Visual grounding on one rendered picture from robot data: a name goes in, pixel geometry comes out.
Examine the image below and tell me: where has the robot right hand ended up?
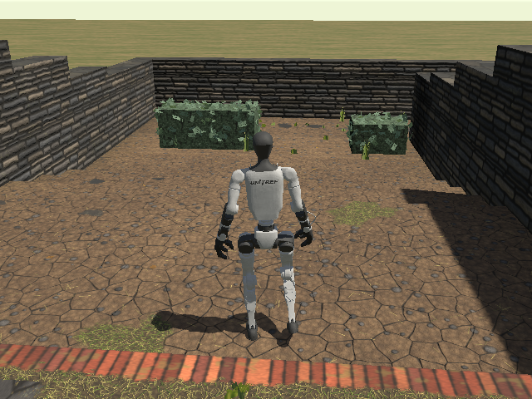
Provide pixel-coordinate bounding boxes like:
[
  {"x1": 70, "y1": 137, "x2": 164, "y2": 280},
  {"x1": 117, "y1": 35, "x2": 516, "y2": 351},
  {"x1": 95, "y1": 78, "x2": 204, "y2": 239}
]
[{"x1": 294, "y1": 229, "x2": 313, "y2": 247}]

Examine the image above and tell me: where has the robot right shin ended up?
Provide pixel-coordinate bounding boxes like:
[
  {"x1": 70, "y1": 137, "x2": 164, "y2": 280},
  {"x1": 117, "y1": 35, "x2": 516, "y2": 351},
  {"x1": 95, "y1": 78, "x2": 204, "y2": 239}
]
[{"x1": 283, "y1": 266, "x2": 296, "y2": 323}]

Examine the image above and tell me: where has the robot right thigh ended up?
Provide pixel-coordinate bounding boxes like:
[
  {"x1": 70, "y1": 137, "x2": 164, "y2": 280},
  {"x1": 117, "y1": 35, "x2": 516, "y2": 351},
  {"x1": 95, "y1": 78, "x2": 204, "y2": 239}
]
[{"x1": 278, "y1": 231, "x2": 294, "y2": 280}]

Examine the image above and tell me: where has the robot left hand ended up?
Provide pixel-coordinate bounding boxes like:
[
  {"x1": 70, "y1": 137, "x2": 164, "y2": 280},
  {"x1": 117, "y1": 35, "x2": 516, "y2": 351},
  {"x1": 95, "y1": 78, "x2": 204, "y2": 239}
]
[{"x1": 214, "y1": 238, "x2": 234, "y2": 259}]

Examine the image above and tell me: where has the left robot forearm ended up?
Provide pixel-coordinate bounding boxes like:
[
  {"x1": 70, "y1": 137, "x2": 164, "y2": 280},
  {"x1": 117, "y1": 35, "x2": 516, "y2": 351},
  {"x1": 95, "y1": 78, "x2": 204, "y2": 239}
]
[{"x1": 217, "y1": 203, "x2": 234, "y2": 241}]

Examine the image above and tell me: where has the robot left upper arm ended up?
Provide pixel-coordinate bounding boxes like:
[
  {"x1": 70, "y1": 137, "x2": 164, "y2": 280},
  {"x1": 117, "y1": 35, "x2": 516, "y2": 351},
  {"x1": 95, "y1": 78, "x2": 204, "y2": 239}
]
[{"x1": 225, "y1": 168, "x2": 247, "y2": 215}]

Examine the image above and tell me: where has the right robot forearm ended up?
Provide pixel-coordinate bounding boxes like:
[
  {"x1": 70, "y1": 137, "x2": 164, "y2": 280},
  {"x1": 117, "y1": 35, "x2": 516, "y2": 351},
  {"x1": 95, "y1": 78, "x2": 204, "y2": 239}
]
[{"x1": 295, "y1": 200, "x2": 312, "y2": 233}]

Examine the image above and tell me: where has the robot right upper arm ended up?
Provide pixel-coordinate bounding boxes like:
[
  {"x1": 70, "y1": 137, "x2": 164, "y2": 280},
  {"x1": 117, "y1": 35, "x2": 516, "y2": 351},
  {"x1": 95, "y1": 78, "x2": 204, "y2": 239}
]
[{"x1": 281, "y1": 167, "x2": 303, "y2": 213}]

